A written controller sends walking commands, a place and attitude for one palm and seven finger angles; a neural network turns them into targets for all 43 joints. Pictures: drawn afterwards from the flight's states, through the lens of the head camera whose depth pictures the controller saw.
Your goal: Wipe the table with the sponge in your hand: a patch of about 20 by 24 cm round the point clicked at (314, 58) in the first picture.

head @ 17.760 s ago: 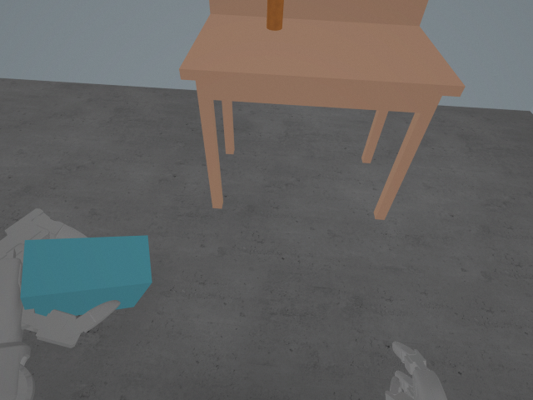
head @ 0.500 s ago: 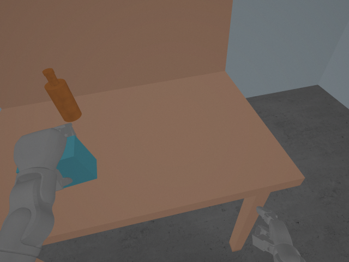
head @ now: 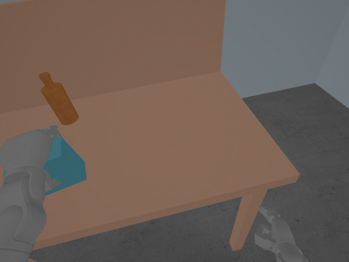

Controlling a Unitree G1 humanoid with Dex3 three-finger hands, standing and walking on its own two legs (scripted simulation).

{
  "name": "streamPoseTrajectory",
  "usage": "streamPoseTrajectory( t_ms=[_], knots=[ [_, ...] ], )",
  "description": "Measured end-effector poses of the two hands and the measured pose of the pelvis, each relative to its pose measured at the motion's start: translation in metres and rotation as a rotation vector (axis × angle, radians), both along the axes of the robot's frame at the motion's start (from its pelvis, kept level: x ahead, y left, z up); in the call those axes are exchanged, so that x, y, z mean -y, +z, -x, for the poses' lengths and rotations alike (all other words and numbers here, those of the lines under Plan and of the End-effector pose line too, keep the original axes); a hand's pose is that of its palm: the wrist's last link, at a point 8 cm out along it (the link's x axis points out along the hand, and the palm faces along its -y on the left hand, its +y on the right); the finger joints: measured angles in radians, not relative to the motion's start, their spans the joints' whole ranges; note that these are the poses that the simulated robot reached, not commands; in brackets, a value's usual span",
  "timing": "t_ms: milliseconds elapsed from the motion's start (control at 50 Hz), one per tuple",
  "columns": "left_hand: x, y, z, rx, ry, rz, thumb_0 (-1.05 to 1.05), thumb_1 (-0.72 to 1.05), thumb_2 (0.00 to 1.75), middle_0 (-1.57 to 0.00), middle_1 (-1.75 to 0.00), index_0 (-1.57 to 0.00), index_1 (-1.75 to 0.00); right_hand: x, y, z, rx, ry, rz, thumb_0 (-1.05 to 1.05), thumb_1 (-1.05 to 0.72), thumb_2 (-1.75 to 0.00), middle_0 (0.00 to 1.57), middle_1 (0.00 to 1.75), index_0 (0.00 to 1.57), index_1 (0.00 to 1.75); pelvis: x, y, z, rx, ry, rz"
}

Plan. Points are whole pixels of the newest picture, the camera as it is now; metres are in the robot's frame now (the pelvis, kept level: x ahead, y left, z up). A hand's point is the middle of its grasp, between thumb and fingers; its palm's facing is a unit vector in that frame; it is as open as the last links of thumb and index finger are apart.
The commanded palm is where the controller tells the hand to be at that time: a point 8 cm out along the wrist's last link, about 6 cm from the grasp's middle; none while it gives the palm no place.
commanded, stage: move the sponge above the wiping area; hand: left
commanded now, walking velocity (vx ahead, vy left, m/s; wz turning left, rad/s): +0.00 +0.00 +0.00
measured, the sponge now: (53, 172) +0.25 +0.33 +0.09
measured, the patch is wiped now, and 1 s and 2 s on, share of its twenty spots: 0.00 0.00 0.00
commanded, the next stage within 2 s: lower the sponge onto the table in 1.26 s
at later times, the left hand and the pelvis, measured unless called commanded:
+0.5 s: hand (50, 165) +0.25 +0.32 +0.12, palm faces +0.06 -0.08 -0.99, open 9.8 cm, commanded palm +0.22 +0.29 +0.17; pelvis +0.00 +0.01 +0.00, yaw +1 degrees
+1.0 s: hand (55, 184) +0.23 +0.31 +0.09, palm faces -0.06 -0.17 -0.98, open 9.8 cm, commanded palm +0.21 +0.30 +0.17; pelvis +0.00 +0.01 +0.00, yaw +1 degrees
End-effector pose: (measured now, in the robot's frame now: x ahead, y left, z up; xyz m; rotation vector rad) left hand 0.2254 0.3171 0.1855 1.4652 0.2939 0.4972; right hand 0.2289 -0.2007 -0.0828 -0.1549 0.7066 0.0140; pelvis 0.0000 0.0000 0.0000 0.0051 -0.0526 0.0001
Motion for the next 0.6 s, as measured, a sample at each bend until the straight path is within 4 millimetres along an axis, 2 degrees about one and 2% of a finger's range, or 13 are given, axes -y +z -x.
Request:
streamPoseTrajectory(
  t_ms=[60, 140, 180, 220, 260, 360, 440, 500, 600],
  knots=[
    [0.004, -0.015, 0.007, -0.097, 0.017, 0.061, 0.00, -0.46, 1.02, -0.77, -1.36, -0.76, -1.36, 0.003, 0.000, -0.003, 0.016, 0.001, -0.009, 0.01, -0.90, -0.90, 0.20, 0.30, 0.20, 0.30, -0.003, 0.000, 0.001, -0.006, 0.011, -0.001],
    [0.030, -0.053, 0.017, -0.263, -0.098, 0.129, 0.00, -0.46, 1.02, -0.77, -1.37, -0.76, -1.36, 0.003, 0.001, -0.006, 0.028, 0.022, 0.019, 0.01, -0.91, -0.90, 0.20, 0.30, 0.20, 0.30, -0.006, -0.001, 0.002, -0.011, 0.019, -0.002],
    [0.043, -0.064, 0.021, -0.290, -0.187, 0.126, 0.00, -0.46, 1.02, -0.77, -1.36, -0.77, -1.36, 0.002, 0.002, -0.006, 0.027, 0.036, 0.047, 0.01, -0.91, -0.90, 0.20, 0.30, 0.20, 0.30, -0.005, -0.001, 0.003, -0.006, 0.015, -0.002],
    [0.050, -0.063, 0.022, -0.256, -0.263, 0.085, 0.00, -0.46, 1.02, -0.77, -1.36, -0.77, -1.36, -0.001, 0.004, -0.005, 0.027, 0.043, 0.070, 0.01, -0.91, -0.90, 0.20, 0.30, 0.20, 0.30, -0.004, -0.001, 0.002, -0.001, 0.011, 0.000],
    [0.049, -0.055, 0.019, -0.189, -0.295, 0.033, 0.00, -0.46, 1.02, -0.78, -1.36, -0.77, -1.36, -0.004, 0.005, -0.003, 0.021, 0.042, 0.077, 0.01, -0.91, -0.90, 0.20, 0.30, 0.20, 0.30, -0.002, -0.001, 0.002, 0.004, 0.004, 0.002],
    [0.019, -0.018, 0.003, -0.008, -0.170, -0.041, 0.00, -0.46, 1.02, -0.78, -1.35, -0.77, -1.35, -0.009, 0.003, 0.001, 0.006, 0.023, 0.040, 0.01, -0.91, -0.90, 0.20, 0.30, 0.20, 0.30, 0.000, 0.000, 0.002, 0.011, -0.001, 0.006],
    [-0.002, 0.000, -0.004, 0.011, -0.016, -0.006, 0.00, -0.46, 1.02, -0.77, -1.36, -0.77, -1.36, -0.010, 0.001, 0.000, 0.002, 0.014, 0.004, 0.01, -0.90, -0.90, 0.20, 0.30, 0.20, 0.30, -0.003, 0.001, 0.003, 0.004, 0.010, 0.003],
    [0.002, -0.012, -0.005, -0.079, 0.007, 0.051, 0.00, -0.46, 1.02, -0.77, -1.36, -0.76, -1.36, -0.010, 0.000, -0.003, 0.011, 0.013, -0.013, 0.01, -0.90, -0.90, 0.20, 0.30, 0.20, 0.30, -0.007, 0.001, 0.003, -0.007, 0.018, 0.001],
    [0.039, -0.056, -0.002, -0.270, -0.154, 0.121, 0.00, -0.46, 1.02, -0.77, -1.37, -0.76, -1.36, -0.009, 0.000, -0.005, 0.017, 0.031, 0.009, 0.01, -0.91, -0.90, 0.20, 0.30, 0.21, 0.30, -0.011, 0.000, 0.002, -0.019, 0.018, -0.002]
  ],
)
